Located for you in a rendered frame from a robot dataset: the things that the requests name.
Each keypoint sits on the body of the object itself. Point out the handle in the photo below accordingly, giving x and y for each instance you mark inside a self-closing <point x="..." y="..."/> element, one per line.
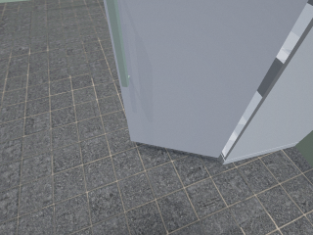
<point x="117" y="37"/>

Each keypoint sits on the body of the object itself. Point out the fridge door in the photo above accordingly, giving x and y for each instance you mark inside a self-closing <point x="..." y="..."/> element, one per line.
<point x="195" y="65"/>

